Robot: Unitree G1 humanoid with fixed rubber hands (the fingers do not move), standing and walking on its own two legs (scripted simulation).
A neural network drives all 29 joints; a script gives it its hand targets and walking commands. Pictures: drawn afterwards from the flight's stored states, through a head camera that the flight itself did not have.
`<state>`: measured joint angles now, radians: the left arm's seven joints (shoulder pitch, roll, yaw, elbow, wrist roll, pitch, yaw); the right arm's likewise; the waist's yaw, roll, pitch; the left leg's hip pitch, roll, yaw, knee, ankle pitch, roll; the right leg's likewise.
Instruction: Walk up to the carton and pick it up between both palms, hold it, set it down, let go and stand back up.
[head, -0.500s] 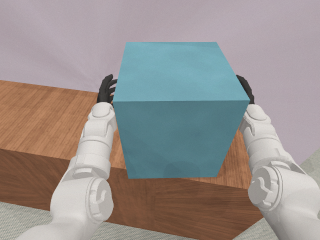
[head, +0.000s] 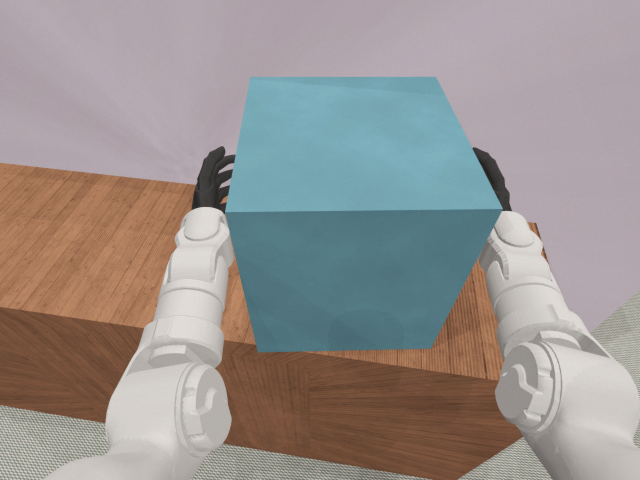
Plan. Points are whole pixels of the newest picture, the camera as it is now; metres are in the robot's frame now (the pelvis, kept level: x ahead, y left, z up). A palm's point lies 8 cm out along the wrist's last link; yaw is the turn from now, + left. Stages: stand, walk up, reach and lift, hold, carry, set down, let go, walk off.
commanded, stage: set down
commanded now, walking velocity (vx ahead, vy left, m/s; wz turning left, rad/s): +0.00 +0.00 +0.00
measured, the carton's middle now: (344, 218) +0.48 +0.03 +0.07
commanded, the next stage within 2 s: none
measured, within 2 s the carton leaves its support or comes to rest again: neither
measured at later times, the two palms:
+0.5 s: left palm (208, 210) +0.42 +0.20 +0.13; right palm (489, 215) +0.45 -0.16 +0.13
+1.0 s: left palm (211, 212) +0.42 +0.20 +0.12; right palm (488, 218) +0.45 -0.16 +0.12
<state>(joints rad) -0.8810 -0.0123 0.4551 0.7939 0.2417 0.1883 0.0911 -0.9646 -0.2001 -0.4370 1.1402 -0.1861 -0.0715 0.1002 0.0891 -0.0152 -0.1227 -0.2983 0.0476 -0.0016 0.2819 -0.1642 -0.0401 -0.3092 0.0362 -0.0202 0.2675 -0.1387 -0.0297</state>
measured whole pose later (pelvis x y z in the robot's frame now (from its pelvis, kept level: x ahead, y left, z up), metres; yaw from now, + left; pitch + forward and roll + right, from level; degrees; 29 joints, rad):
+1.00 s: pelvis -0.01 +0.01 +0.00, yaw -2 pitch +12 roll +0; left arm -0.92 0.04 0.34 0.87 0.16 0.17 0.17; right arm -1.00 -0.24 -0.38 1.19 -0.09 -0.03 0.10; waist 0.10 -0.02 -0.13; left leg -0.37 0.05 0.05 0.33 -0.18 -0.03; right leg -0.38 0.03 -0.02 0.30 -0.13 -0.02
